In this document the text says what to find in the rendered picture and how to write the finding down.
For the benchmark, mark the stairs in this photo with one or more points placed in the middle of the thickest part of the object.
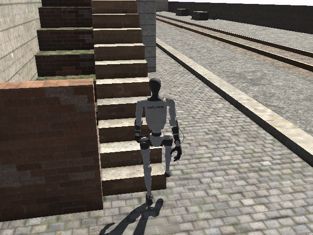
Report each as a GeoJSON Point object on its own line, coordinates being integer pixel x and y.
{"type": "Point", "coordinates": [121, 80]}

